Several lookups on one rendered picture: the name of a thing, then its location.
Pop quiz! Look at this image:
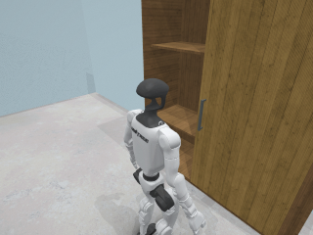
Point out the left robot thigh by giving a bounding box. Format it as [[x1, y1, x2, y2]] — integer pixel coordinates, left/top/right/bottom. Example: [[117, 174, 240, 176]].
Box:
[[133, 167, 156, 213]]

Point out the right robot upper arm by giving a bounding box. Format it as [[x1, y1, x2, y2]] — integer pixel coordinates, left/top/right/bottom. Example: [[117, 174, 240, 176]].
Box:
[[158, 127, 183, 188]]

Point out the robot right forearm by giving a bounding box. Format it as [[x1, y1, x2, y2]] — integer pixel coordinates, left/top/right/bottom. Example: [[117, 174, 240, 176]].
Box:
[[172, 174, 198, 218]]

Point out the humanoid robot head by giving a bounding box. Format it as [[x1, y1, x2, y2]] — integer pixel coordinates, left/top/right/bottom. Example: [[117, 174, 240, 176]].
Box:
[[135, 78, 169, 128]]

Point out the robot right hand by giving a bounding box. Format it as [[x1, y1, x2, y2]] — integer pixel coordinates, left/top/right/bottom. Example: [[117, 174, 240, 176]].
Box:
[[187, 211, 206, 235]]

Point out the robot left forearm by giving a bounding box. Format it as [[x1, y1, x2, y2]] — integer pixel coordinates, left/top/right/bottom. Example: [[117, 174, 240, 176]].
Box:
[[123, 140, 135, 159]]

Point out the wardrobe door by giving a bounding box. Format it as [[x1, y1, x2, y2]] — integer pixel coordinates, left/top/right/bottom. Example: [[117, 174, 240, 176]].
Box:
[[190, 0, 313, 235], [277, 163, 313, 235]]

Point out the robot left hand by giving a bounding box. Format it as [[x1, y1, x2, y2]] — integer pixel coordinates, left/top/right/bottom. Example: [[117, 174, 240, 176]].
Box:
[[129, 157, 138, 169]]

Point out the handle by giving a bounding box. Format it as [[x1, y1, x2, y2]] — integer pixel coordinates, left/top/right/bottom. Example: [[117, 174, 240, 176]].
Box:
[[198, 99, 206, 131]]

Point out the left robot upper arm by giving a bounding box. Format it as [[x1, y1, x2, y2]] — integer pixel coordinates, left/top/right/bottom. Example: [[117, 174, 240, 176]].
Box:
[[123, 109, 144, 146]]

